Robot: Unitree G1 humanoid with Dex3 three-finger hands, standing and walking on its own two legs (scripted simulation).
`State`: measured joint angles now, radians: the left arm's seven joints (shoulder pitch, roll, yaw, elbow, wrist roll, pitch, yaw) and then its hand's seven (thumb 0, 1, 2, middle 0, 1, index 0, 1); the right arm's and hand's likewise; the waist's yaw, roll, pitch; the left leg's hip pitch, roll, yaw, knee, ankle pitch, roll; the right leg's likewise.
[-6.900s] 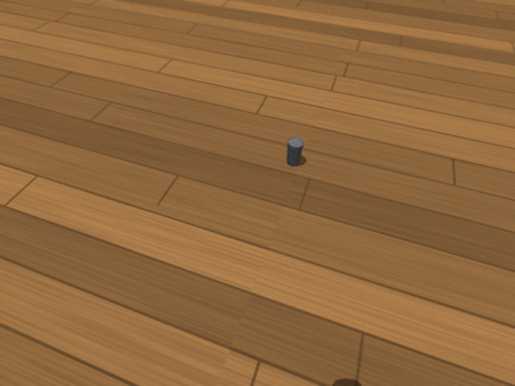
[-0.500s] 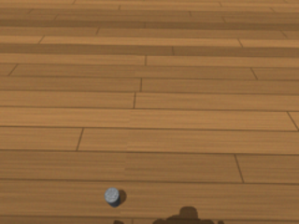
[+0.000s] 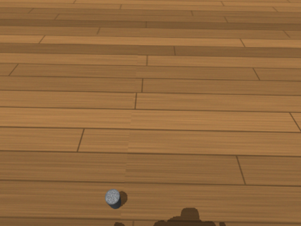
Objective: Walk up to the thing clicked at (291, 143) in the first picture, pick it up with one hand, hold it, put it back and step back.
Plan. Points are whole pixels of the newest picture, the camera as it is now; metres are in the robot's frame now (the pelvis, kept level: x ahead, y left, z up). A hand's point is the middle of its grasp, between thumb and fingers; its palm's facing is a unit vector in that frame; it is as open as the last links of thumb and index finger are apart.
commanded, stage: stand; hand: left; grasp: from the side
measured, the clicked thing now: (114, 200) +0.36 +0.22 -0.71
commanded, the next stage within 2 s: go down in 0.20 s
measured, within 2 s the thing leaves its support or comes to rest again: neither
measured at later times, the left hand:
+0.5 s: hand out of the picture +0.14 +0.25 -0.16, palm faces +0.06 -0.95 -0.32, open 10.0 cm
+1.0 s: hand out of the picture +0.13 +0.28 -0.20, palm faces +0.08 -0.95 -0.32, open 17.2 cm
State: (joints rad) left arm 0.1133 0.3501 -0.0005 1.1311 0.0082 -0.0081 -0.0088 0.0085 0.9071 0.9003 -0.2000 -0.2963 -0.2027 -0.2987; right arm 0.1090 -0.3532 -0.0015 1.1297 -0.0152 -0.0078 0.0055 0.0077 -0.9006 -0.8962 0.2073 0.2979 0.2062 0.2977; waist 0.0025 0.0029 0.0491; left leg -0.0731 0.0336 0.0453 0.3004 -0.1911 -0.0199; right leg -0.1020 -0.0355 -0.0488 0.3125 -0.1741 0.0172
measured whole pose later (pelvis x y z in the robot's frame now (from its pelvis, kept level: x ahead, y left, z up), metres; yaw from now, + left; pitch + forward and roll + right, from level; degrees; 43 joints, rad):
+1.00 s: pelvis -0.02 +0.01 -0.08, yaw +0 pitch +14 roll -2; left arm 0.22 0.34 0.24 0.56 0.04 0.16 -0.09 0.00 -0.50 0.02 -0.10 -0.05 -0.10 -0.05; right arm 0.23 -0.25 -0.03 0.59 0.01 -0.13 -0.05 0.01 -0.89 -0.89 0.21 0.30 0.20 0.30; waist -0.03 0.00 -0.09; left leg -0.79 0.05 0.00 1.04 -0.50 0.00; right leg -0.78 -0.05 -0.06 0.98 -0.45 0.03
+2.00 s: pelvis -0.09 +0.01 -0.30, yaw -2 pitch +33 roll -5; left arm -0.37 0.71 0.70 0.96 -0.14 -0.34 -0.57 -0.01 -0.51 0.04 -0.07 -0.08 -0.07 -0.08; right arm 0.12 -0.34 0.05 0.65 -0.03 -0.19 -0.05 0.01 -0.90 -0.90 0.21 0.30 0.21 0.30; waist -0.05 -0.02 -0.15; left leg -1.84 0.04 -0.08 1.95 -0.68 -0.01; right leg -1.81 -0.06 -0.07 1.87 -0.63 0.01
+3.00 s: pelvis -0.11 +0.01 -0.39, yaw -3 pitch +32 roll -6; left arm -0.56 0.86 0.81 1.07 -0.17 -0.36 -0.69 -0.01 -0.51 0.07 -0.04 -0.05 -0.03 -0.06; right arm 0.12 -0.37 0.09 0.71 -0.04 -0.17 -0.02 0.01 -0.92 -0.91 0.21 0.30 0.21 0.30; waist -0.07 -0.03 -0.09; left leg -2.10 0.03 -0.11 2.24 -0.70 0.00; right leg -2.06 -0.07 -0.07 2.15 -0.65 0.01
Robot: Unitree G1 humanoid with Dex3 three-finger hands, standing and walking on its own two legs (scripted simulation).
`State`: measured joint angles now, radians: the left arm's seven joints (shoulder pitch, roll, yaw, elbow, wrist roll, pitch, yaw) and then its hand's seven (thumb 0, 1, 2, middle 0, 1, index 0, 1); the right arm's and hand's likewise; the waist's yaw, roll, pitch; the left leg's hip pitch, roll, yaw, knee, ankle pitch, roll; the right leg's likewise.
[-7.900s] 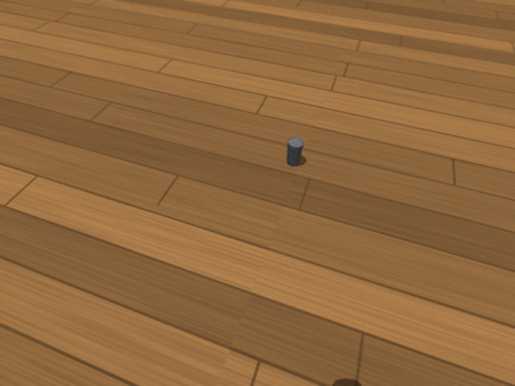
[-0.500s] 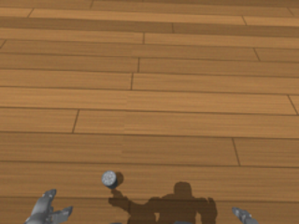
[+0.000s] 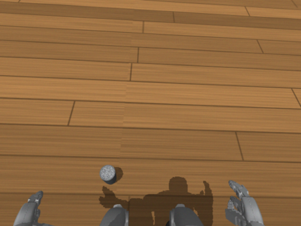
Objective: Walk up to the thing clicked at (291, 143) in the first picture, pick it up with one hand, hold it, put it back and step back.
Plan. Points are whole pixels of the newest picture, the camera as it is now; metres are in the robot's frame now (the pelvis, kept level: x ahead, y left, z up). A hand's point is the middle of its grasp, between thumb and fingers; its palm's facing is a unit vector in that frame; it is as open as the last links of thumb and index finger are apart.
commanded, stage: go down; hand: left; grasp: from the side
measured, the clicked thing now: (109, 175) +0.38 +0.21 -0.63
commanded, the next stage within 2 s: none
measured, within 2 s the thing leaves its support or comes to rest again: neither
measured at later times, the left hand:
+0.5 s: hand (50, 196) +0.22 +0.32 -0.20, palm faces +0.13 -0.96 -0.24, open 17.5 cm
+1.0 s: hand (48, 182) +0.27 +0.37 -0.27, palm faces +0.16 -0.97 -0.17, open 17.3 cm
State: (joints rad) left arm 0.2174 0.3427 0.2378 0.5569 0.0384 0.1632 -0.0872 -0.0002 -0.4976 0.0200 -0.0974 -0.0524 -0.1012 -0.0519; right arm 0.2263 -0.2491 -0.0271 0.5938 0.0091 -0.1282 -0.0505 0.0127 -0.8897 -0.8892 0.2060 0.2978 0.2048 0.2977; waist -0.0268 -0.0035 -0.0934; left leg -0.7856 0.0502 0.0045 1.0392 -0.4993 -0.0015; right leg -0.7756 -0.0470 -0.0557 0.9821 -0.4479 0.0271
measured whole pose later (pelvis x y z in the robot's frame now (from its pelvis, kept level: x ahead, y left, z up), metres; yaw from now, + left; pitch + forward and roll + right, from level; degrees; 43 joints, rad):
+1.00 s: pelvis -0.07 -0.01 -0.23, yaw -2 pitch +33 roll -5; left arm -0.37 0.71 0.70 0.96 -0.14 -0.34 -0.57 -0.01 -0.51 0.04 -0.07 -0.08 -0.07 -0.08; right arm 0.12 -0.34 0.05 0.65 -0.03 -0.19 -0.05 0.01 -0.90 -0.90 0.21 0.30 0.21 0.30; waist -0.05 -0.02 -0.15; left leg -1.84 0.04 -0.08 1.95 -0.68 -0.01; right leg -1.81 -0.06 -0.07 1.87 -0.63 0.01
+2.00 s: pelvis -0.09 +0.00 -0.32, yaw -3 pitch +32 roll -6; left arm -0.56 0.86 0.81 1.07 -0.17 -0.36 -0.69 -0.01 -0.51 0.07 -0.04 -0.05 -0.03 -0.06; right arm 0.12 -0.37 0.09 0.71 -0.04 -0.17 -0.02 0.01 -0.92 -0.91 0.21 0.30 0.21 0.30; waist -0.07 -0.03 -0.09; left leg -2.10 0.03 -0.11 2.24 -0.70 0.00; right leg -2.06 -0.07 -0.07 2.15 -0.65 0.01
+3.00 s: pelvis -0.09 +0.01 -0.40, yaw -9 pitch +22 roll -12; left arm -0.63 0.88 0.78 1.32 -0.22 -0.79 -0.64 -0.01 -0.57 0.06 -0.07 -0.08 -0.05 -0.10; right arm -0.07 -0.38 0.30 0.64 -0.20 -0.13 0.04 0.01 -0.92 -0.90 0.21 0.30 0.21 0.30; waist -0.17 -0.18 0.15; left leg -2.24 0.02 -0.22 2.55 -0.72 0.00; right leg -2.14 -0.03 -0.14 2.37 -0.62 0.04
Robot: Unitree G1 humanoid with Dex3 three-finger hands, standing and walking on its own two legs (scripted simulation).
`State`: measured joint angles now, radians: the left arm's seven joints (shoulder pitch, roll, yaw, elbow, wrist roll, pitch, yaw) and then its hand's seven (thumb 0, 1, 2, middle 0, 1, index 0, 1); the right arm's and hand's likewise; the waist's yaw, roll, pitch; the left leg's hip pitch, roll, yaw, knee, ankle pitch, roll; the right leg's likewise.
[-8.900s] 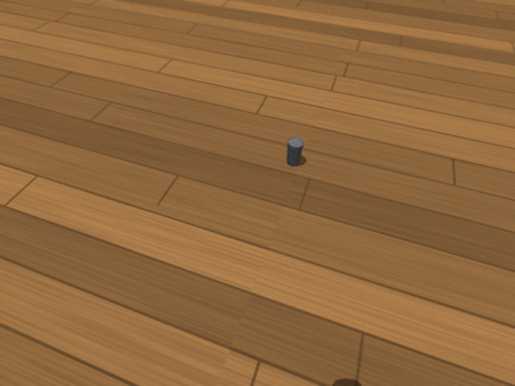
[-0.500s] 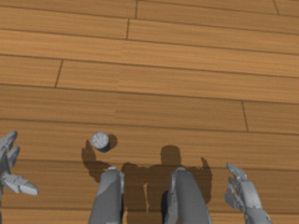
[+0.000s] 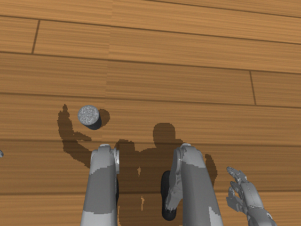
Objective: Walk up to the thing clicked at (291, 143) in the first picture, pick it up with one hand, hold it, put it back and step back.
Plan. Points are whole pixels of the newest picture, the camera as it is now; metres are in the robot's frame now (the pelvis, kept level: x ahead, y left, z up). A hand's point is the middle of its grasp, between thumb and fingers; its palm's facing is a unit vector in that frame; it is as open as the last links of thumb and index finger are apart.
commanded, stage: go down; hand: left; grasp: from the side
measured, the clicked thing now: (91, 119) +0.44 +0.23 -0.41
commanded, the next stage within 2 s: approach in 1.30 s
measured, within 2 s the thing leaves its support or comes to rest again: neither
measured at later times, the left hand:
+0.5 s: hand out of the picture +0.35 +0.41 -0.07, palm faces +0.19 -0.97 -0.13, open 17.4 cm
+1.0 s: hand out of the picture +0.37 +0.41 -0.09, palm faces +0.20 -0.97 -0.11, open 17.4 cm
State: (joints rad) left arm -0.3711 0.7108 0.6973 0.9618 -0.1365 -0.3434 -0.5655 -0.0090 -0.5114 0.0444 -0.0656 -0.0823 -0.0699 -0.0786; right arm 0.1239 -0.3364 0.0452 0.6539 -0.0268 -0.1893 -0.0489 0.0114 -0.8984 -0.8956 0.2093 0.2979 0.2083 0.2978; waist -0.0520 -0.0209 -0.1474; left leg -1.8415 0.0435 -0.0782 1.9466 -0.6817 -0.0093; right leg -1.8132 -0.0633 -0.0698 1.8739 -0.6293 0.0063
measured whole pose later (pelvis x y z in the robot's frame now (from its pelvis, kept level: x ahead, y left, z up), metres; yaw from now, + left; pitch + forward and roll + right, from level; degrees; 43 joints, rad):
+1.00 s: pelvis -0.01 +0.00 -0.09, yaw -1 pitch +32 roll -6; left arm -0.56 0.86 0.81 1.07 -0.17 -0.36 -0.69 -0.01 -0.51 0.07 -0.04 -0.05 -0.03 -0.06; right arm 0.12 -0.37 0.09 0.71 -0.04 -0.17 -0.02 0.01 -0.92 -0.91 0.21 0.30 0.21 0.30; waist -0.07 -0.03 -0.09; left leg -2.10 0.03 -0.11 2.24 -0.70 0.00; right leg -2.06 -0.07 -0.07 2.15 -0.65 0.01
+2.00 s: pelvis -0.02 +0.01 -0.17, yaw -7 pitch +22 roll -12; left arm -0.63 0.88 0.78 1.32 -0.22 -0.79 -0.64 -0.01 -0.57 0.06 -0.07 -0.08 -0.05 -0.10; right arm -0.07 -0.38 0.30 0.64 -0.20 -0.13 0.04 0.01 -0.92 -0.90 0.21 0.30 0.21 0.30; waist -0.17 -0.18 0.15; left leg -2.24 0.02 -0.22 2.55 -0.72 0.00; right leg -2.14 -0.03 -0.14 2.37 -0.62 0.04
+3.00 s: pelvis -0.04 +0.02 -0.20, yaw -11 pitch +11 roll -17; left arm -0.60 0.79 0.53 1.47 -0.10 -1.15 -0.05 -0.01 -0.47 0.13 -0.08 -0.10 -0.08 -0.10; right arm -0.16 -0.39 0.49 0.56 -0.37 -0.01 0.14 0.00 -0.91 -0.90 0.21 0.30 0.21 0.30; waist -0.24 -0.27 0.31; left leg -2.20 0.02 -0.36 2.67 -0.70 0.01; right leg -2.06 0.02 -0.24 2.38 -0.54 0.07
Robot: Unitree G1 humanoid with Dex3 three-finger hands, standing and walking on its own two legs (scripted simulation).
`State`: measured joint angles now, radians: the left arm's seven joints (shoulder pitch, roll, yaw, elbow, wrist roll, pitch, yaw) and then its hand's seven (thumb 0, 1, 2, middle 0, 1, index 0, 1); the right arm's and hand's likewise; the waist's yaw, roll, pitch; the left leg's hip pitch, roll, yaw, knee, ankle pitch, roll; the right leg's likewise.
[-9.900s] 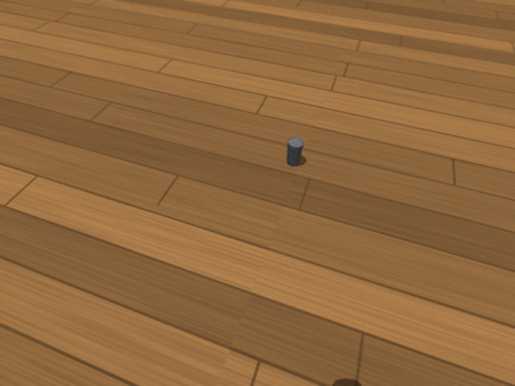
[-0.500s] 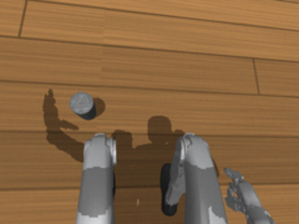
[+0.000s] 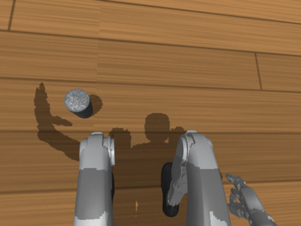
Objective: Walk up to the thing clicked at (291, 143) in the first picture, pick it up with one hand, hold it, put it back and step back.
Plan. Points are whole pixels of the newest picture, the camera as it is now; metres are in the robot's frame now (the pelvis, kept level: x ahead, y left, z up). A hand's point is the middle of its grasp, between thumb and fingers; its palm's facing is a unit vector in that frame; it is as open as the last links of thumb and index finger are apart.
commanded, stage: go down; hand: left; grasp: from the side
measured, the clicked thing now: (81, 106) +0.45 +0.24 -0.32
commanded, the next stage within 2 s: approach in 0.30 s
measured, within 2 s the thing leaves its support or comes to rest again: neither
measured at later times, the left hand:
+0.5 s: hand out of the picture +0.38 +0.42 -0.01, palm faces +0.22 -0.97 -0.08, open 17.4 cm
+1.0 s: hand (33, 109) +0.40 +0.35 -0.20, palm faces +0.15 -0.99 +0.04, open 17.5 cm
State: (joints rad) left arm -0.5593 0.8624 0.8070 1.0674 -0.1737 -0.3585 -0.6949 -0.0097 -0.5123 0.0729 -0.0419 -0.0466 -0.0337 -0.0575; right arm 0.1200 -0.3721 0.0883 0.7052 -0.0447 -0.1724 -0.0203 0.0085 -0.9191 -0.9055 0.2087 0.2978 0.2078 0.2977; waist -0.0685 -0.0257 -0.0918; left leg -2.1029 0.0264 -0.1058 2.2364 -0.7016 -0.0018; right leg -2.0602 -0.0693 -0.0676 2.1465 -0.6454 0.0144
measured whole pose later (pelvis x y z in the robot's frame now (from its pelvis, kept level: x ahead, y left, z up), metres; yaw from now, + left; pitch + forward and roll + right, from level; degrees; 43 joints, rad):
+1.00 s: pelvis -0.01 +0.01 -0.08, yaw -6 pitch +22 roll -12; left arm -0.63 0.88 0.78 1.32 -0.22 -0.79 -0.64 -0.01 -0.57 0.06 -0.07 -0.08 -0.05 -0.10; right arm -0.07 -0.38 0.30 0.64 -0.20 -0.13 0.04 0.01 -0.92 -0.90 0.21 0.30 0.21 0.30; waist -0.17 -0.18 0.15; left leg -2.24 0.02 -0.22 2.55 -0.72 0.00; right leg -2.14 -0.03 -0.14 2.37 -0.62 0.04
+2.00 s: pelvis -0.03 +0.02 -0.11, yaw -10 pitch +11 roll -17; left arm -0.60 0.79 0.53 1.47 -0.10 -1.15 -0.05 -0.01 -0.47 0.13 -0.08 -0.10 -0.08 -0.10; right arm -0.16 -0.39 0.49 0.56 -0.37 -0.01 0.14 0.00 -0.91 -0.90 0.21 0.30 0.21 0.30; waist -0.24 -0.27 0.31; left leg -2.20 0.02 -0.36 2.67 -0.70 0.01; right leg -2.06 0.02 -0.24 2.38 -0.54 0.07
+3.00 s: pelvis -0.02 +0.02 -0.10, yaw -10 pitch +13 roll -18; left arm -0.63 0.78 0.54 1.28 -0.06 -1.04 0.00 0.02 -0.44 0.99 -0.68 -0.99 -0.59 -1.01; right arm -0.12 -0.37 0.45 0.57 -0.35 0.04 0.15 0.00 -0.91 -0.90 0.21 0.30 0.21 0.30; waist -0.23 -0.25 0.29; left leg -2.21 0.02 -0.36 2.65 -0.72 0.00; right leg -2.06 0.01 -0.24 2.36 -0.56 0.07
